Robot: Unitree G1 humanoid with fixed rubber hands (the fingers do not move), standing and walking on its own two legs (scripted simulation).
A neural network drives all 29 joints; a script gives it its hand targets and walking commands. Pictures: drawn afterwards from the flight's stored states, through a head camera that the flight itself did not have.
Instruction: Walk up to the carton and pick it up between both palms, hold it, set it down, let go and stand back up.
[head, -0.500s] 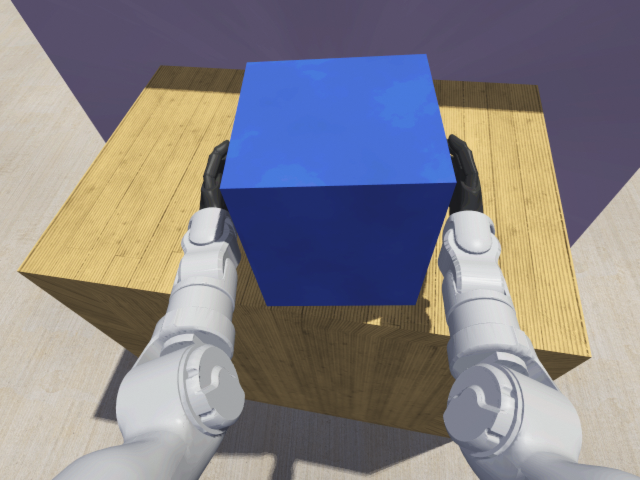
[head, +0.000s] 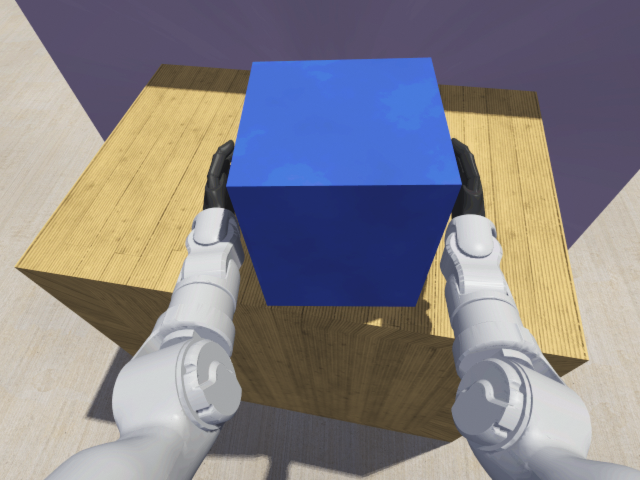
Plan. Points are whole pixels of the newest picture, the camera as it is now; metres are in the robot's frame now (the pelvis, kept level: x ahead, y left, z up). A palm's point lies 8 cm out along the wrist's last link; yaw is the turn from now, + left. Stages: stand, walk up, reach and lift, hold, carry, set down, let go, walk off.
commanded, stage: reach and lift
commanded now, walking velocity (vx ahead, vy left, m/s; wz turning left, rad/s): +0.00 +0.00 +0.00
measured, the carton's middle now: (340, 194) +0.47 +0.01 +0.08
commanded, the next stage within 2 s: none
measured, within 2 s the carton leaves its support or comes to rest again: leaves its support in 1.14 s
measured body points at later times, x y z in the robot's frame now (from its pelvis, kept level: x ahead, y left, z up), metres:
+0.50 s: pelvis +0.00 +0.00 +0.00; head +0.07 +0.03 +0.44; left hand +0.46 +0.17 +0.08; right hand +0.45 -0.14 +0.09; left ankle -0.04 +0.12 -0.74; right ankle -0.03 -0.11 -0.74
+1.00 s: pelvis -0.02 +0.00 +0.00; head +0.03 +0.02 +0.45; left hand +0.43 +0.16 +0.08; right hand +0.43 -0.14 +0.09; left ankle -0.04 +0.12 -0.74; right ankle -0.03 -0.10 -0.74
